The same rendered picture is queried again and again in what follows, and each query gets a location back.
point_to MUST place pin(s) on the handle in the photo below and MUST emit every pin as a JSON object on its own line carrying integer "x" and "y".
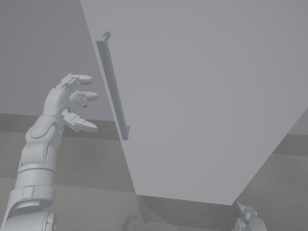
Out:
{"x": 106, "y": 60}

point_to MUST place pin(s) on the robot left hand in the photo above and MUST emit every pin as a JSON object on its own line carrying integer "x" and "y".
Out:
{"x": 57, "y": 102}

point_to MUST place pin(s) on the left robot forearm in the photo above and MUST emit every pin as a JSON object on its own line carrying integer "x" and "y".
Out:
{"x": 34, "y": 186}

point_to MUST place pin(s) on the left robot upper arm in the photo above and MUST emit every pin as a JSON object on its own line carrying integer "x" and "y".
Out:
{"x": 37, "y": 221}

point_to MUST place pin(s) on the fridge door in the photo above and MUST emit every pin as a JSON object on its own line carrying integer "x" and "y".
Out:
{"x": 209, "y": 88}

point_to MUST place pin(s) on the robot right hand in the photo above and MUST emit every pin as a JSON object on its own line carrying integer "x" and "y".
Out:
{"x": 253, "y": 224}

